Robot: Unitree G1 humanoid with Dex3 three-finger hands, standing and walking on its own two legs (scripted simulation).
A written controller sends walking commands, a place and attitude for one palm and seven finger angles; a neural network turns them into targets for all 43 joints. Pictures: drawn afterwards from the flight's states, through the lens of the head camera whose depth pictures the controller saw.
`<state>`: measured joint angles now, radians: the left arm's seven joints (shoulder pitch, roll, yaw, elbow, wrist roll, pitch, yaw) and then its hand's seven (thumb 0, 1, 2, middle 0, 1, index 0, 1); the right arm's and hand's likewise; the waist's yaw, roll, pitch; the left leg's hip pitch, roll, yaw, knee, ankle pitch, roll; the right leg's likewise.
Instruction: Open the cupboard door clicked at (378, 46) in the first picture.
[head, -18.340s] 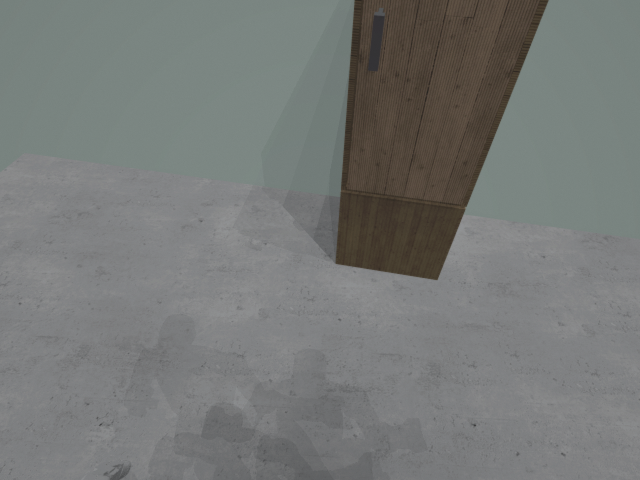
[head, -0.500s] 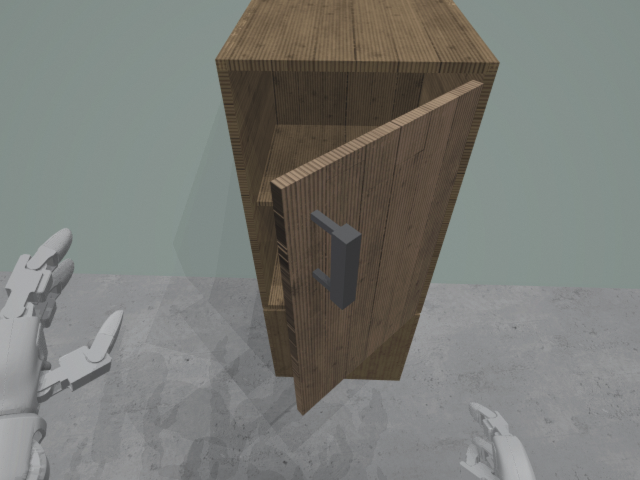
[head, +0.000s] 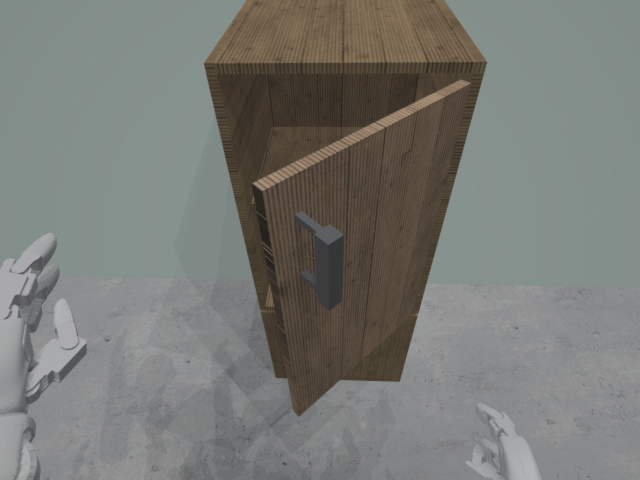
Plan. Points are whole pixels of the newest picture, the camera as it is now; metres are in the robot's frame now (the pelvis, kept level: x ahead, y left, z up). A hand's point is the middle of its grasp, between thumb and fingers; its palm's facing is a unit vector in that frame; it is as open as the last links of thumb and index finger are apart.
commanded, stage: step back with the hand held close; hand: left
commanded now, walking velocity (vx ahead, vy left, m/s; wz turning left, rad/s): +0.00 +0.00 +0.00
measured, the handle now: (317, 260) +0.34 +0.05 +0.13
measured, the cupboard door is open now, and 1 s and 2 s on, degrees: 44 44 44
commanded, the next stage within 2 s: stop stepping back and stand still in 0.96 s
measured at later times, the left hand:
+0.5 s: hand (35, 389) +0.14 +0.28 +0.15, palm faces +0.33 -0.80 -0.51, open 7.4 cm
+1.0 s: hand out of the picture +0.01 +0.33 +0.16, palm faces +0.54 -0.74 -0.40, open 7.4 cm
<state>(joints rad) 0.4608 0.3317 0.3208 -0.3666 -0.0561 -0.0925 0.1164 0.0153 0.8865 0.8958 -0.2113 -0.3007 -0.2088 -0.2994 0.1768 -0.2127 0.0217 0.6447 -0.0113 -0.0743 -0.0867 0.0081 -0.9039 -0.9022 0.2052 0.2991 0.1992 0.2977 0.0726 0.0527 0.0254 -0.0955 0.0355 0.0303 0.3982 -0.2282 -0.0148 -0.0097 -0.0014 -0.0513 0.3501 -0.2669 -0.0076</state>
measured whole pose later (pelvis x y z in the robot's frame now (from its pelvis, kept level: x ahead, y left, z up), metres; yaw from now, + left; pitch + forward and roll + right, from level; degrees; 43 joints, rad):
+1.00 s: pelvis -0.19 +0.04 -0.02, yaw +4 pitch -2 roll -3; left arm 0.44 0.41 0.45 -0.51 -0.03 -0.22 0.18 0.01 0.89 0.90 -0.21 -0.30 -0.21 -0.30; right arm 0.19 -0.17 0.00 0.64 -0.02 -0.12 -0.08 0.01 -0.90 -0.90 0.21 0.30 0.20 0.30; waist 0.01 -0.01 0.07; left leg -0.41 0.02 0.00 0.63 -0.19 0.05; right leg -0.50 0.06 0.03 1.05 -0.46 0.02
